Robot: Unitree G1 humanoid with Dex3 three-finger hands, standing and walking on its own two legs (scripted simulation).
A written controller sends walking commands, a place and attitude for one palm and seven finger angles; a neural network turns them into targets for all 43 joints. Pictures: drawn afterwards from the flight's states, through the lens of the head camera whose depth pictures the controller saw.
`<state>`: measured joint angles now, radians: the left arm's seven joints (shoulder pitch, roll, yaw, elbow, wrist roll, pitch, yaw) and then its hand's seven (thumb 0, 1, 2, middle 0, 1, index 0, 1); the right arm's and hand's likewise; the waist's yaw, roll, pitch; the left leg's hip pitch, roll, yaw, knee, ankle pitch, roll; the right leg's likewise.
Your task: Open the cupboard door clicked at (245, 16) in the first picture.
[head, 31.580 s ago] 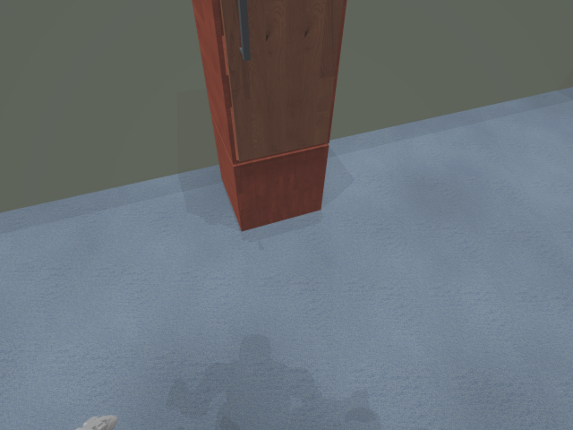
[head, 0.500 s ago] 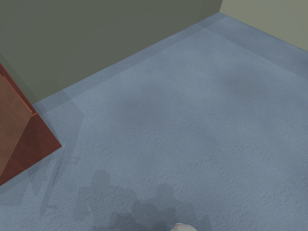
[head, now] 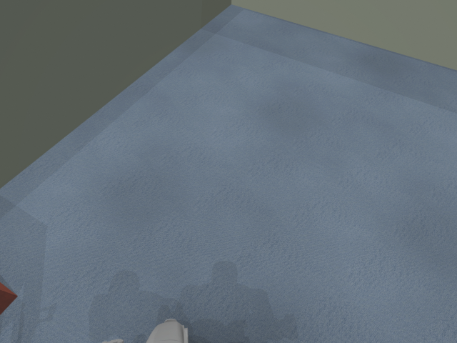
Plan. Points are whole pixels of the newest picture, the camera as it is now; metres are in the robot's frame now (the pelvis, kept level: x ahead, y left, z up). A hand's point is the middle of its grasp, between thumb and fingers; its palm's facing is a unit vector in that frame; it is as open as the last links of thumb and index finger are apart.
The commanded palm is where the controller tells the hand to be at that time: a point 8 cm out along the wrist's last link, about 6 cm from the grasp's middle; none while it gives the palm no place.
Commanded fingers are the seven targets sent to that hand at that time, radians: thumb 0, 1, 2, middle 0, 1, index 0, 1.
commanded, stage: walk to a spot facing it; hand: left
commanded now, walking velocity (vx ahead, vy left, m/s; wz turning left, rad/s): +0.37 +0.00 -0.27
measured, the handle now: out of the picture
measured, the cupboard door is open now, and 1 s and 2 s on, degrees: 46 46 46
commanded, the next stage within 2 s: turn to face it in 0.78 s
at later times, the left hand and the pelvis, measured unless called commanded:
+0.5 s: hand (172, 235) +0.36 +0.14 -0.17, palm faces -0.13 -0.97 -0.21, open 7.4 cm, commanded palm none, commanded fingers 0.00 0.90 0.90 -0.20 -0.30 -0.20 -0.30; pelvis +0.22 -0.04 -0.01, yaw -7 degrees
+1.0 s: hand (199, 163) +0.58 +0.09 -0.16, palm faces -0.16 -0.97 -0.18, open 7.4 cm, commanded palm none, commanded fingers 0.00 0.90 0.90 -0.20 -0.30 -0.20 -0.30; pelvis +0.46 -0.07 +0.00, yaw -9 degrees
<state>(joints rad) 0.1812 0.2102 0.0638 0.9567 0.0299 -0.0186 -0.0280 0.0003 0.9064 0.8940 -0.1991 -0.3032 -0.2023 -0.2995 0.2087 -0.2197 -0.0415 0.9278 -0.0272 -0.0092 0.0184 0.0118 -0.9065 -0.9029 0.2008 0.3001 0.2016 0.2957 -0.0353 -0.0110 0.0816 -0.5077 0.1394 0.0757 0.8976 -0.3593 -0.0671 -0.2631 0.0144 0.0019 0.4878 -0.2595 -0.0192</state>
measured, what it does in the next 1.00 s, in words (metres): walks ahead: left foot, then right foot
